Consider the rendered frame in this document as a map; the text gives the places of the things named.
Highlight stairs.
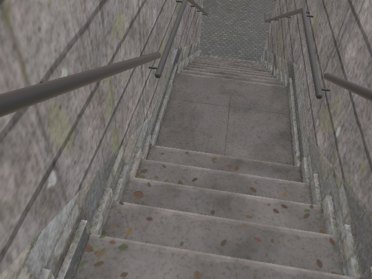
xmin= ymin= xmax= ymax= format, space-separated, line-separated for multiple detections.
xmin=74 ymin=145 xmax=360 ymax=279
xmin=181 ymin=55 xmax=282 ymax=85

